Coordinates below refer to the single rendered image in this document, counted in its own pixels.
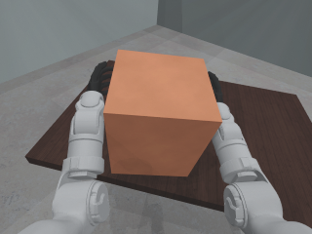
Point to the left robot forearm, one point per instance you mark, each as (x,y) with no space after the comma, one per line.
(86,136)

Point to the table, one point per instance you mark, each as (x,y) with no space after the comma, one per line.
(275,127)

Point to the left robot upper arm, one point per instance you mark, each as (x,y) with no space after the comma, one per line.
(78,208)

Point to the right robot upper arm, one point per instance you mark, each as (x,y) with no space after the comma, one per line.
(255,208)

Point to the carton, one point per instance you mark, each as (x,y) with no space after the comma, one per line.
(160,114)

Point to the right robot forearm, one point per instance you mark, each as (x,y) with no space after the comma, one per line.
(235,159)

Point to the robot left hand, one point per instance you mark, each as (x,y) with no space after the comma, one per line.
(95,83)

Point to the robot right hand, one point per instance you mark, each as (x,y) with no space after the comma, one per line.
(216,87)

